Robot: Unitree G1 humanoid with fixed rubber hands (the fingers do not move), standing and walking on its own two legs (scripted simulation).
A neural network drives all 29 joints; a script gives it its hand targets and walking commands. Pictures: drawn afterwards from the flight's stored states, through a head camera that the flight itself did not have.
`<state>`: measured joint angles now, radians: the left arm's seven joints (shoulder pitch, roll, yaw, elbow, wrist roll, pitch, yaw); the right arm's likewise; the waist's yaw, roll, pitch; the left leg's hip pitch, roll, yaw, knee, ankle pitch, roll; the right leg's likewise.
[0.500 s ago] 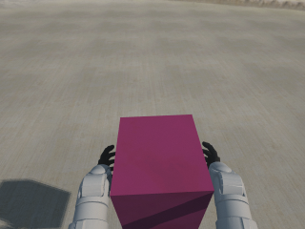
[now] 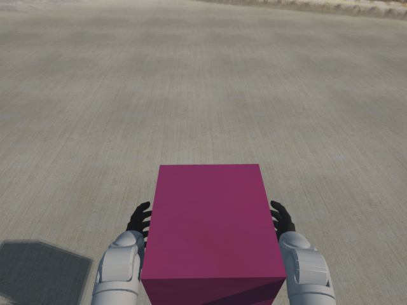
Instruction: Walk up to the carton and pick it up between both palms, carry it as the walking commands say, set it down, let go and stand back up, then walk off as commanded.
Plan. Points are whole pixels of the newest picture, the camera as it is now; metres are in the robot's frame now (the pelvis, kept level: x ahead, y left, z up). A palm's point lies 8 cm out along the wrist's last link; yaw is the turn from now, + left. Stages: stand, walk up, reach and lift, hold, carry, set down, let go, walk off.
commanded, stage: hold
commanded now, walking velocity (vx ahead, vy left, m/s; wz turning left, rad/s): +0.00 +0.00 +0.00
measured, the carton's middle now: (209, 251) +0.27 +0.00 -0.02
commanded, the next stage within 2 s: carry in 0.28 s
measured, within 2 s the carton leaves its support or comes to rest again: neither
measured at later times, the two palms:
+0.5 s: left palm (129, 241) +0.25 +0.15 +0.05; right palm (286, 240) +0.25 -0.14 +0.06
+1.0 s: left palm out of the picture +0.10 +0.16 +0.06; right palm out of the picture +0.10 -0.13 +0.06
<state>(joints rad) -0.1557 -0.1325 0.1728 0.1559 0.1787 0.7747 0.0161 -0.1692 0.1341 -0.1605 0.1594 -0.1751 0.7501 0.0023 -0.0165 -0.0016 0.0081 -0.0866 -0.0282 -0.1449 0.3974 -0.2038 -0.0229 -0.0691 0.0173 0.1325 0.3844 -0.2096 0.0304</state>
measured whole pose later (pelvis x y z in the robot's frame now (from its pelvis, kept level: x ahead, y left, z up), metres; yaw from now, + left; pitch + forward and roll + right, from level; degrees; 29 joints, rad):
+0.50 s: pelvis -0.03 +0.00 -0.02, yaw +0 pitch -1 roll -1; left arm -0.21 -0.13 0.17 0.09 0.13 0.87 0.05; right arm -0.20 0.14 -0.17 0.06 -0.13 0.86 -0.06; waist 0.00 0.00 -0.14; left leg -0.36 -0.03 -0.11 0.66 -0.28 -0.02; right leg -0.33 0.03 0.11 0.64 -0.28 0.04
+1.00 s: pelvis -0.15 +0.02 -0.03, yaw -1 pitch +2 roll -1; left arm -0.07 -0.13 0.07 -0.32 0.03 1.20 0.16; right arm -0.08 0.13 -0.08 -0.33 -0.03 1.18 -0.15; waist 0.00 0.01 -0.15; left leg -0.66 0.00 -0.02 0.91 -0.39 -0.01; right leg -0.42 0.01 -0.09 0.69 -0.30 -0.05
